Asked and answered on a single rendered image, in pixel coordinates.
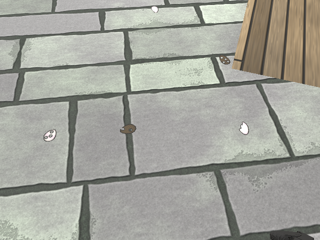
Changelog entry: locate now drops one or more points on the right robot hand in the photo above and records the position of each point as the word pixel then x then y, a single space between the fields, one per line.
pixel 289 235

